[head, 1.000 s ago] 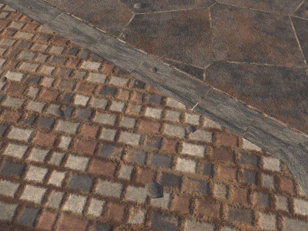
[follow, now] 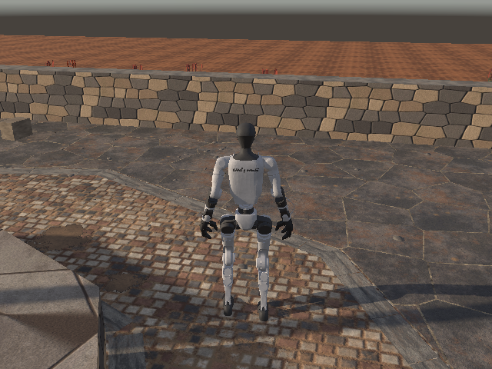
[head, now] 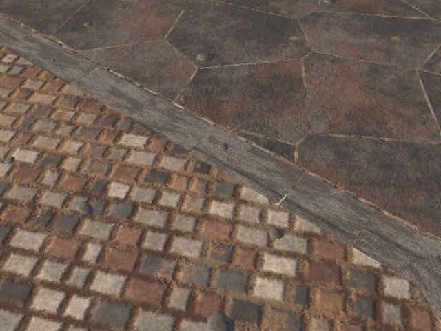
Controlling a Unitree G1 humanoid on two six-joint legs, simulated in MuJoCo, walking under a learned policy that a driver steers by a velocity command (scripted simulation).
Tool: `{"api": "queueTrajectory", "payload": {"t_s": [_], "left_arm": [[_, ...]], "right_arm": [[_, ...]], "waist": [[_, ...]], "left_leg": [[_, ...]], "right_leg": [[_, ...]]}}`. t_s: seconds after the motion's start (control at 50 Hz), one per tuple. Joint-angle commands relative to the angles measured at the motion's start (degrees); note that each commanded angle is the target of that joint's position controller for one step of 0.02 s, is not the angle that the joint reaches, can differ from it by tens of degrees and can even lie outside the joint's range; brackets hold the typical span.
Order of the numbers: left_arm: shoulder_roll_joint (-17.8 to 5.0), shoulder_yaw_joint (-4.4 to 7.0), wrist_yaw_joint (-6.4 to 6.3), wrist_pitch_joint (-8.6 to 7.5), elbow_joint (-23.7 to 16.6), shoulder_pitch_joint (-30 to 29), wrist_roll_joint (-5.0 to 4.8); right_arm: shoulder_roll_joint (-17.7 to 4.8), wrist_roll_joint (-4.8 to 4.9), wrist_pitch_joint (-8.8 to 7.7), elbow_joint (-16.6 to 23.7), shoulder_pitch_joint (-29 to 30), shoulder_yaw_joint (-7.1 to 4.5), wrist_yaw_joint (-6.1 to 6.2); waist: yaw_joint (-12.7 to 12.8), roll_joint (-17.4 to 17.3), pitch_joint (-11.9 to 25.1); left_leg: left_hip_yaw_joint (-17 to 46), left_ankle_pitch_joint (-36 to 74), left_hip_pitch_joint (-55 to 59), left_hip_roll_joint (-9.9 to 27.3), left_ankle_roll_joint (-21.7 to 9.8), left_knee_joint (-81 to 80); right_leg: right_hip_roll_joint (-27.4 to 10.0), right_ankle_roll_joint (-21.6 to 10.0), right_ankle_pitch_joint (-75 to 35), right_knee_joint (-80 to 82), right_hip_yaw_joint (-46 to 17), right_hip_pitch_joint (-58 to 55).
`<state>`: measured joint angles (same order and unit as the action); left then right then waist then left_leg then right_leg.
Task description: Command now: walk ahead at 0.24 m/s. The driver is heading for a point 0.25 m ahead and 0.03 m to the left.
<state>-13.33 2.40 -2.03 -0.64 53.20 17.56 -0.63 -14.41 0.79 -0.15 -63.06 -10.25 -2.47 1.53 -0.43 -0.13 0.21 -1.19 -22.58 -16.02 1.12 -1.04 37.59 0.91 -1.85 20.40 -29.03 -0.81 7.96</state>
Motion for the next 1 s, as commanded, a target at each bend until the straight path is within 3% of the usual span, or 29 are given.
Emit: {"api": "queueTrajectory", "payload": {"t_s": [0.02,0.06,0.1,0.12,0.14,0.16,0.18,0.2,0.22,0.24,0.26,0.28,0.32,0.36,0.4,0.42,0.44,0.46,0.48,0.5,0.52,0.56,0.68,1.0], "left_arm": [[-10.82,2.77,-0.23,-2.12,-1.51,1.78,-0.36],[-10.05,2.64,0.06,-2.33,-2.27,-1.9,-0.98],[-9.79,2.51,0.21,-1.62,-2.45,-3.98,-0.76],[-7.55,1.83,0.11,-1.63,-2.46,-3.62,-0.19],[-3.66,0.73,-0.44,-1.85,-3.54,-1.94,1.1],[-4.63,1.01,-0.83,-1.82,-3.22,-2.28,0.31],[-6.21,1.62,-0.84,-1.68,-2.39,-0.88,-1.02],[-6.33,1.72,-0.69,-1.55,-1.45,-0.67,-1.19],[-6.35,1.98,-0.72,-1.41,-0.85,-1.08,-0.74],[-6.03,2.15,-0.84,-1.16,-0.62,-1.95,-0.26],[-4.81,1.98,-0.73,-0.93,-0.19,-2.14,-0.17],[-3.38,1.62,-0.6,-0.76,0.15,-2.52,-0.26],[-2.18,0.98,-0.58,-0.54,-0.02,-5.03,-0.44],[-3.28,0.94,-0.71,0.08,0.02,-6.54,-0.59],[-3.96,1.04,-0.76,0.83,0.93,-6.01,-0.39],[-4.53,1.13,-0.77,1.08,1.31,-5.95,0.27],[-6.27,1.48,-0.93,1.31,1.5,-6.06,1.05],[-8.41,1.83,-1.13,1.47,1.3,-6.39,1.1],[-9.77,2.2,-0.94,1.45,1.84,-8.35,0.27],[-7.33,1.98,-0.58,1.26,1.89,-9.48,-0.09],[-5.85,1.73,-0.41,0.95,2.43,-9.61,0.15],[-5.49,1.71,-0.12,0.2,3.26,-9.99,0.36],[-5.72,1.8,-0.16,0.07,5.76,-10.76,0.14],[-5.18,1.57,-0.49,1.0,9.65,-11.56,0.34]], "right_arm": [[-4.91,1.13,-3.31,5.29,6.89,-0.86,-1.24],[-4.53,1.18,-4.5,4.66,4.7,-0.88,-1.98],[-4.87,-0.22,-4.32,0.33,-3.77,-1.71,-1.93],[-6.94,-0.76,-3.9,-0.53,-7.98,-2.36,-1.73],[-13.73,-0.44,-3.33,-0.9,-12.16,-3.72,-1.41],[-11.42,-1.17,-3.48,-1.39,-14.59,-2.69,-1.64],[-9.17,-1.16,-4.06,-0.26,-10.84,-1.73,-1.51],[-8.64,-0.96,-4.36,1.29,-7.04,-1.48,-1.45],[-7.71,-0.86,-4.4,2.4,-4.05,-1.04,-1.46],[-5.07,-0.99,-4.3,2.86,-2.19,-0.12,-1.26],[-3.55,-1.33,-3.92,2.61,-1.96,0.49,-1.04],[-3.45,-1.76,-3.61,2.22,-2.61,0.76,-0.79],[-5.79,-2.01,-3.01,2.04,-2.89,0.62,-0.23],[-8.12,-1.45,-2.45,1.92,-3.2,0.13,-0.03],[-7.83,-0.4,-1.97,2.08,-1.61,0.13,-0.15],[-7.22,0.18,-1.88,1.71,-2.02,0.18,-0.4],[-6.45,-0.02,-2.02,1.11,-3.9,0.22,-0.73],[-5.6,-1.09,-2.21,1.1,-5.39,0.28,-1.06],[-4.12,-1.37,-1.97,0.68,-8.95,0.32,-1.08],[-3.97,-1.33,-1.64,0.46,-7.88,0.45,-0.83],[-4.1,-1.01,-1.3,0.76,-6.44,0.42,-0.61],[-4.05,-1.04,-0.55,0.91,-6.28,0.49,-0.19],[-4.35,-0.99,0.1,1.2,-5.95,0.38,-0.09],[-3.08,-1.18,0.13,0.35,-8.14,0.77,0.37]], "waist": [[1.64,10.33,-10.78],[-0.6,7.09,-9.44],[-3.81,5.03,-3.87],[-4.59,0.2,-0.54],[-4.28,-14.5,2.75],[-5.49,-15.13,4.08],[-3.0,-9.16,1.12],[-1.59,-6.69,0.23],[-0.45,-5.15,-0.58],[0.45,-4.69,-0.86],[0.92,-5.58,-0.62],[1.0,-6.44,-0.06],[0.66,-6.34,1.18],[0.2,-5.91,2.2],[1.4,-5.34,1.43],[1.97,-4.31,0.34],[1.55,-2.17,0.02],[-0.05,1.2,0.09],[-2.92,5.88,0.1],[-1.38,4.38,-0.61],[-0.71,3.03,-1.01],[-0.64,1.86,0.22],[-0.44,0.93,2.06],[0.14,-0.06,-1.46]], "left_leg": [[1.72,-5.97,-15.65,2.34,-2.99,8.8],[0.85,-3.66,-10.3,2.51,-4.17,-1.25],[-3.31,12.87,8.32,-2.59,-1.97,-11.32],[2.79,17.19,14.81,1.51,-2.29,-13.75],[19.42,26.26,21.96,12.76,-8.48,-18.13],[31.11,32.47,21.61,20.24,-14.94,-21.82],[27.69,35.04,18.59,20.68,-15.65,-20.46],[21.77,37.19,16.3,18.29,-14.06,-19.74],[17.03,39.45,14.64,16.06,-12.1,-19.82],[12.76,42.97,12.64,13.75,-10.19,-19.9],[8.97,45.89,10.99,11.13,-9.01,-19.82],[6.59,49.01,10.5,9.67,-8.57,-19.25],[4.42,52.86,9.58,8.61,-8.89,-18.07],[5.74,52.43,9.37,9.85,-9.95,-17.84],[6.17,46.07,7.0,9.81,-9.45,-17.75],[6.12,39.58,5.35,8.73,-7.91,-17.9],[6.08,30.75,4.01,7.06,-5.82,-18.25],[4.33,21.04,2.12,4.04,-3.86,-17.83],[2.58,17.21,1.8,1.09,-2.24,-19.33],[1.55,17.41,3.07,0.32,-1.36,-18.61],[1.08,19.38,3.34,0.11,-0.95,-17.57],[0.9,25.24,5.17,0.36,-0.87,-16.08],[0.94,27.86,8.06,1.07,-0.91,-15.4],[0.81,17.4,5.37,1.29,-0.43,-17.39]], "right_leg": [[-19.39,-12.01,20.56,20.81,-26.31,2.8],[-16.03,-9.06,9.31,17.13,-19.04,2.18],[-9.18,-5.14,-9.37,8.33,-9.07,8.04],[-4.95,-2.05,-14.59,-1.23,-3.69,10.47],[2.62,3.19,-1.23,-15.2,3.08,19.95],[2.74,4.53,16.69,-27.05,-1.03,23.24],[0.21,4.27,17.0,-35.3,-4.39,25.01],[-1.39,3.85,13.6,-37.1,-4.29,25.43],[-3.11,3.57,9.58,-34.8,-3.47,25.34],[-4.83,3.53,5.19,-30.5,-3.55,22.77],[-4.76,3.86,2.22,-26.23,-2.3,19.51],[-4.45,4.18,0.47,-21.74,-1.21,16.92],[-3.59,4.53,-0.9,-13.2,0.3,11.93],[-2.9,4.51,-3.36,-7.72,1.19,8.41],[-2.86,3.5,-10.31,-0.83,1.54,3.59],[-3.09,2.49,-16.4,4.19,1.09,0.79],[-4.79,1.43,-23.84,5.65,-1.27,-2.2],[-7.15,0.22,-31.78,4.45,-3.31,-4.88],[-6.59,-1.8,-31.85,1.33,-2.97,-4.69],[-5.47,-1.64,-29.26,1.19,-2.5,-3.15],[-5.09,-1.05,-29.65,1.52,-2.54,-2.58],[-4.75,-0.6,-32.66,1.32,-2.41,-2.46],[-4.38,-1.0,-33.57,1.21,-2.05,-2.63],[-3.41,-0.45,-23.71,3.77,-1.59,-0.77]]}}
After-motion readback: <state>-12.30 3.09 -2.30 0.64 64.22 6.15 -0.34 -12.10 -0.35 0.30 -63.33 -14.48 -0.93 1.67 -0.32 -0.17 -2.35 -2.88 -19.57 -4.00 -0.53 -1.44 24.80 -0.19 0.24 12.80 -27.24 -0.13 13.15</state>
